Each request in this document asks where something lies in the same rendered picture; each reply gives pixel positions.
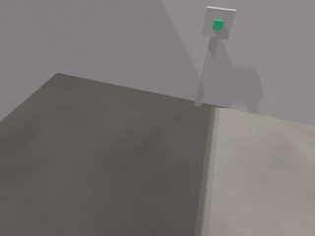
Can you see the panel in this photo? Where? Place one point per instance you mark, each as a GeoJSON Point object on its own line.
{"type": "Point", "coordinates": [212, 14]}

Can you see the button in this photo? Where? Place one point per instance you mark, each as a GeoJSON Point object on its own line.
{"type": "Point", "coordinates": [217, 24]}

